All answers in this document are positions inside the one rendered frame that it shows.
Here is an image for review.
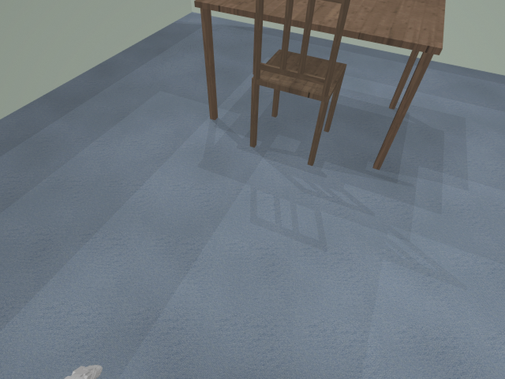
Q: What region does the chair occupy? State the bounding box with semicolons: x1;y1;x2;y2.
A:
250;0;350;166

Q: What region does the table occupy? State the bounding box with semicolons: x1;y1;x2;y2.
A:
194;0;446;170

